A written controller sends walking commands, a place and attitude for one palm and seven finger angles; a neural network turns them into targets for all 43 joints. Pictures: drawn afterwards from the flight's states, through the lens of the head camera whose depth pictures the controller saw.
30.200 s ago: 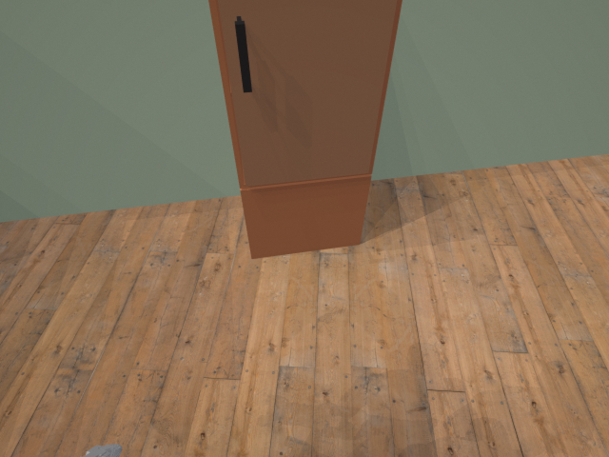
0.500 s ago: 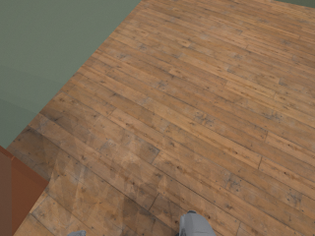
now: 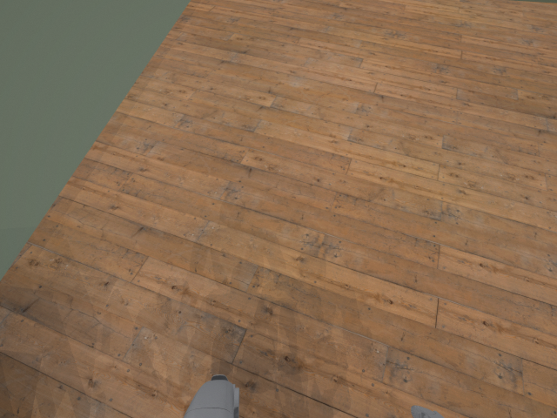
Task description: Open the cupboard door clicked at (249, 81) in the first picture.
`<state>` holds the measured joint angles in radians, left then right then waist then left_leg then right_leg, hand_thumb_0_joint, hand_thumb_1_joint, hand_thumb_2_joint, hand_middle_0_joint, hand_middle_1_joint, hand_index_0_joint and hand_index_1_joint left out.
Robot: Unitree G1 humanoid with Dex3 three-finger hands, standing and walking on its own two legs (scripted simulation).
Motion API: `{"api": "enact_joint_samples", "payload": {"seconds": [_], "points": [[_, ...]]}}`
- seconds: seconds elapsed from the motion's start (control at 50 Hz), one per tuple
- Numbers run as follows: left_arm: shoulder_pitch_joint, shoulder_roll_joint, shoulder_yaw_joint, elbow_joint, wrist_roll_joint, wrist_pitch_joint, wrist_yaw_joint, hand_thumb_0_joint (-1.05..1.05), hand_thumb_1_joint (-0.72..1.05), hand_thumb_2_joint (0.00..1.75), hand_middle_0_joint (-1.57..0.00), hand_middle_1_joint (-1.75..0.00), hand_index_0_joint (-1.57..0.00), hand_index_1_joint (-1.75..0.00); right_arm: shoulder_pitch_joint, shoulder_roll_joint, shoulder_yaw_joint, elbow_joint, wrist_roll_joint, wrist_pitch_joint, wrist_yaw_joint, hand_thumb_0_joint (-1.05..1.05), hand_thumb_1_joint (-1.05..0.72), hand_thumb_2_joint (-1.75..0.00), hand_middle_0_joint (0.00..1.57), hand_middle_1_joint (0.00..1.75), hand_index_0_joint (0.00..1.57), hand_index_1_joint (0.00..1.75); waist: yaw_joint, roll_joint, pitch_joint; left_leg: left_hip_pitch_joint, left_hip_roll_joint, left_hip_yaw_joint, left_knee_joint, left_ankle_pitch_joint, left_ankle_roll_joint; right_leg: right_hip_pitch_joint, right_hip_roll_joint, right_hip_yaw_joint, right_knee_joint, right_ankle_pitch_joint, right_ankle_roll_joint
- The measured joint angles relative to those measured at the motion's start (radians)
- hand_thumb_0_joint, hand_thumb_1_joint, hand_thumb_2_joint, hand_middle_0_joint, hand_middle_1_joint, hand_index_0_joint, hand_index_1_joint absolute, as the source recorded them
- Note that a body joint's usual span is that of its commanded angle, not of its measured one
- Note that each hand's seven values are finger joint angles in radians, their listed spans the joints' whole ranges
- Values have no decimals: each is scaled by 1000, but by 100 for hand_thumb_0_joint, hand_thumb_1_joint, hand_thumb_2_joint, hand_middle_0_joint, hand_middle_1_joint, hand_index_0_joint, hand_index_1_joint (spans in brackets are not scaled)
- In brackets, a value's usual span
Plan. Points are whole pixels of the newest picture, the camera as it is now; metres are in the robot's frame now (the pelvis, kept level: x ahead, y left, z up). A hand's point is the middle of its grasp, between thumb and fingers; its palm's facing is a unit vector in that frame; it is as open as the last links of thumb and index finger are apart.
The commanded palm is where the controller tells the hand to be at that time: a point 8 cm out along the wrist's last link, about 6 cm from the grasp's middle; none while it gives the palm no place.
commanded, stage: walk to a spot facing it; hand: left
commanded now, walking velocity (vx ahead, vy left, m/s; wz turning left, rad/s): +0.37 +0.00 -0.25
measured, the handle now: out of the picture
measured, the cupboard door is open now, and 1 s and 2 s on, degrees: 43 43 43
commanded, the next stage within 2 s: turn to face it in 0.70 s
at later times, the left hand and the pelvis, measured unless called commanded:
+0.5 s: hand (203, 282) +0.37 +0.18 -0.16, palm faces -0.20 -0.96 -0.17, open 7.4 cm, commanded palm none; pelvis +0.25 +0.02 +0.00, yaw -13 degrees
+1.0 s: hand (268, 222) +0.53 +0.06 -0.18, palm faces -0.22 -0.96 -0.18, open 7.2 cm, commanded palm none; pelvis +0.47 -0.10 +0.00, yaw -14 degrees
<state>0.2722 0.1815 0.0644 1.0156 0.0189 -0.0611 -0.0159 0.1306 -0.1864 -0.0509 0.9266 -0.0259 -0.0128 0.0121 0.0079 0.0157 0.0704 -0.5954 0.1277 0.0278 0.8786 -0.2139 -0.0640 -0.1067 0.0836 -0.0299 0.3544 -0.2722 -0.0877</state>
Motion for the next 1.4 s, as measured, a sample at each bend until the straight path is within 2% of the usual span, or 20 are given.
{"api": "enact_joint_samples", "payload": {"seconds": [0.1, 0.14, 0.16, 0.22, 0.28, 0.38, 0.46, 0.54, 0.62, 0.64, 0.7, 0.74, 0.84, 0.94, 1.08, 1.12, 1.16, 1.22, 1.3, 1.4], "points": [[69, -6, -8, 36, 0, -1, 7, 0, 92, 89, -20, -30, -21, -30, -63, 5, 6, -5, 4, -9, 8, 0, -91, -90, 20, 30, 19, 30, 41, -20, 4, 83, -55, 40, -198, -8, 23, 95, -13, 33, 8, -91, 24], [103, -10, -7, 53, -4, 4, 8, 1, 92, 89, -20, -30, -20, -30, -71, 7, 14, -14, 0, -29, 6, 0, -91, -90, 20, 30, 20, 30, 47, -29, 0, 162, -79, 63, -309, 23, 46, 94, -21, 52, 97, -161, 37], [112, -13, -5, 63, -8, 10, 7, 1, 92, 89, -20, -30, -20, -30, -74, 8, 16, -18, -8, -43, 2, 0, -91, -90, 20, 30, 20, 30, 44, -30, -1, 172, -78, 72, -304, 62, 69, 50, -22, 51, 220, -194, 40], [89, -6, -1, 83, -5, 28, 4, 1, 91, 89, -20, -30, -20, -30, -49, 24, 24, -25, -12, -59, -10, 0, -91, -89, 20, 30, 20, 30, 42, -58, 14, 217, -83, 121, -247, -27, 112, -154, -47, 49, 713, -184, 37], [41, -2, 8, 67, 8, 43, -6, 1, 91, 89, -20, -30, -20, -30, 22, 35, 25, -1, -11, -63, -21, 0, -91, -89, 20, 30, 20, 30, 36, -60, 9, 305, -90, 147, -329, -43, 104, -322, -97, 23, 903, -68, 53], [-33, -6, 17, 5, 17, 55, -16, 1, 91, 89, -20, -30, -20, -30, 150, 17, 5, 69, 0, -60, -38, -1, -95, -89, 20, 30, 20, 30, 24, -45, -11, 444, -93, 190, -487, -35, 102, -494, -163, 17, 811, 64, 78], [-95, -4, 18, -20, 18, 63, -24, 1, 91, 89, -19, -30, -20, -30, 242, -1, 8, 111, -3, -49, -32, -1, -94, -89, 20, 30, 20, 30, -4, -32, -13, 529, -85, 224, -541, -68, 83, -526, -188, -11, 626, 133, 82], [-162, 6, 13, -32, 16, 68, -29, 1, 91, 89, -19, -30, -20, -30, 317, 0, 16, 141, -11, -41, -29, 0, -93, -90, 20, 30, 20, 30, -45, -23, 4, 601, -69, 259, -548, -127, 49, -486, -177, -54, 441, 126, 63], [-213, 17, 4, -53, 13, 48, -29, 1, 91, 89, -19, -30, -20, -30, 385, 11, 27, 175, -11, -27, -24, 0, -92, -90, 20, 30, 20, 30, -70, -3, 21, 639, -17, 283, -455, -228, 1, -373, -120, -106, 293, 59, 13], [-217, 24, 2, -60, 14, 31, -28, 1, 91, 89, -19, -30, -20, -30, 400, 21, 30, 187, -4, -21, -20, 0, -92, -90, 20, 30, 20, 30, -67, -12, 19, 611, 1, 279, -350, -257, -1, -332, -113, -110, 255, 79, -4], [-211, 21, 2, -66, -2, -2, -9, 1, 91, 89, -19, -30, -20, -30, 360, 35, 27, 211, 14, 8, -14, 0, -92, -89, 20, 30, 20, 30, -59, -15, 40, 402, -2, 125, 178, -294, 15, -302, -90, -106, 317, 6, -15], [-182, 11, -5, -53, -8, 0, 4, 0, 91, 89, -20, -30, -20, -30, 309, 38, 19, 201, 13, 13, -17, 1, -91, -89, 20, 30, 20, 30, -60, -13, 35, 276, -8, 69, 337, -221, 22, -238, -72, -103, 261, -9, -8], [-96, -3, 2, -2, -14, -13, 30, -1, 95, 89, -20, -30, -21, -30, 178, 49, 14, 130, 7, 1, -18, 0, -91, -90, 20, 30, 19, 30, -63, -11, 0, 80, 10, 28, 200, -100, 13, -94, -37, -97, 73, 23, -16], [-44, -15, -23, 45, -9, -17, 28, -1, 95, 89, -20, -30, -21, -30, 87, 18, 5, 118, 12, 7, -25, 1, -95, -89, 20, 30, 20, 30, -48, 3, -11, 23, -14, 32, 18, -9, 20, 25, -26, -119, -2, -11, -5], [9, -40, -39, 81, -4, 12, 30, 0, 92, 89, -20, -30, -20, -30, 36, 0, 15, 103, 10, 19, -10, 1, -94, -90, 20, 30, 19, 30, -25, -39, 10, 128, -100, 102, -190, -10, 57, 122, -67, -185, 93, -164, 31], [30, -46, -37, 78, -10, 25, 29, 0, 92, 89, -20, -30, -21, -30, 42, -13, 17, 83, -1, 13, -8, 0, -93, -90, 20, 30, 19, 30, -26, -29, 9, 185, -112, 99, -255, 97, 111, 67, -88, -209, 285, -211, 60], [20, -39, -31, 64, -16, 49, 33, 1, 92, 89, -20, -30, -21, -30, 41, -12, 15, 67, -2, 9, -14, 0, -92, -90, 20, 30, 19, 30, -25, -39, 13, 177, -131, 90, -208, 4, 153, -69, -102, -141, 593, -281, 93], [-27, -25, -15, 31, -8, 75, 35, 1, 91, 89, -20, -30, -21, -30, 52, -8, 14, 54, 1, 14, -25, 0, -92, -89, 20, 30, 20, 30, -12, -40, 12, 191, -151, 69, -234, -28, 148, -250, -110, -38, 842, -242, 124], [-91, -8, 2, -32, 2, 83, 27, 1, 91, 89, -20, -30, -20, -30, 58, -6, 14, 48, 0, 23, -24, 0, -91, -89, 20, 30, 20, 30, 0, -23, 8, 217, -165, 28, -324, 16, 138, -379, -149, 29, 798, -145, 151], [-139, 16, 11, -87, 6, 90, 26, 1, 91, 89, -20, -30, -20, -30, 60, -1, 4, 28, -2, 35, -11, 0, -91, -89, 20, 30, 20, 30, -14, 1, -5, 223, -162, -40, -370, 34, 113, -406, -154, 53, 635, -114, 167]]}}
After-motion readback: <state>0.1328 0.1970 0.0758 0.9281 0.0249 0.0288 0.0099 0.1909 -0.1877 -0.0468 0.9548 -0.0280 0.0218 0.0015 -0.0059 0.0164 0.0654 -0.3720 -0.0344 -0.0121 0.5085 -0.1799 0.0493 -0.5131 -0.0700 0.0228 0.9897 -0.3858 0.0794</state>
